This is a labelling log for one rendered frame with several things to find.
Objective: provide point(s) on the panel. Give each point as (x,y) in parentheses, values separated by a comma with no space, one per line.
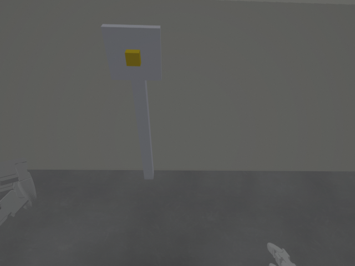
(146,38)

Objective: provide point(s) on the button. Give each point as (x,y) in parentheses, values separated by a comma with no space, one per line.
(132,57)

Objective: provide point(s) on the robot left hand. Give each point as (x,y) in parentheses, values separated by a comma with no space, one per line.
(16,182)

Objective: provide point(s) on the robot right hand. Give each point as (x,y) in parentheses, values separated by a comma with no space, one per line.
(281,256)

